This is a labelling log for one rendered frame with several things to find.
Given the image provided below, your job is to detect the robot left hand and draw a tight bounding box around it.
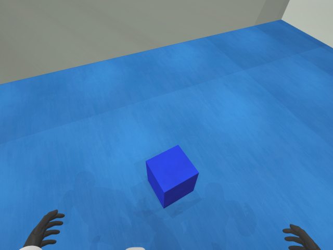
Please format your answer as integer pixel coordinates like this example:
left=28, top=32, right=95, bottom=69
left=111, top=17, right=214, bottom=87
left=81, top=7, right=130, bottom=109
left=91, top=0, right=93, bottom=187
left=23, top=209, right=65, bottom=248

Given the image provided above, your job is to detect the robot right hand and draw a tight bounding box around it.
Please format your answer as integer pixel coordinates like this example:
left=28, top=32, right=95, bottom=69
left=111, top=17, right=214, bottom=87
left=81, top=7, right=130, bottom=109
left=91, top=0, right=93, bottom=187
left=283, top=224, right=321, bottom=250

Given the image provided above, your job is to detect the carton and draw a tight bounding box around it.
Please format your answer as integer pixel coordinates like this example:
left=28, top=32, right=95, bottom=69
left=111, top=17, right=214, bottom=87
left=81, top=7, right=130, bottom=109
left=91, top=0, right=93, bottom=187
left=146, top=145, right=199, bottom=208

